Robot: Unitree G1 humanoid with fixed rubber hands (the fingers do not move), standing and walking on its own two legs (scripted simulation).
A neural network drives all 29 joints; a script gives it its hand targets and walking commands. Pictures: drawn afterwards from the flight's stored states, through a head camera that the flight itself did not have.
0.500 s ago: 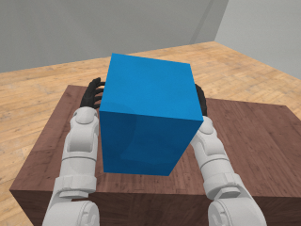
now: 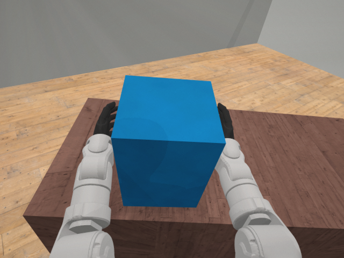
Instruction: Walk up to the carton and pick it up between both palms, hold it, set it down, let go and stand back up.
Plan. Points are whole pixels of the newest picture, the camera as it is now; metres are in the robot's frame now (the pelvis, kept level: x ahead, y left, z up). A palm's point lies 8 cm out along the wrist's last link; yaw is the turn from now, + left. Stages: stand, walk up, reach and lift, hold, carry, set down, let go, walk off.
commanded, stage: set down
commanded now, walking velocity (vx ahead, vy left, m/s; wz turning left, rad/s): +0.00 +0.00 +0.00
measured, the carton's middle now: (164, 147) +0.36 +0.02 +0.10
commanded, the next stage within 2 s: none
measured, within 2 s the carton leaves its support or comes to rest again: neither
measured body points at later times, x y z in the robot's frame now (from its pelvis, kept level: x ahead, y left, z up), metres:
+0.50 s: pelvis +0.00 +0.00 +0.00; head -0.02 +0.02 +0.45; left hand +0.39 +0.14 +0.10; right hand +0.39 -0.15 +0.11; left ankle +0.04 +0.14 -0.75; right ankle -0.02 -0.12 -0.75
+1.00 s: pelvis +0.02 +0.00 +0.00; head +0.03 +0.02 +0.45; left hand +0.41 +0.13 +0.06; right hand +0.40 -0.16 +0.07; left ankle +0.04 +0.14 -0.75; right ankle -0.02 -0.12 -0.75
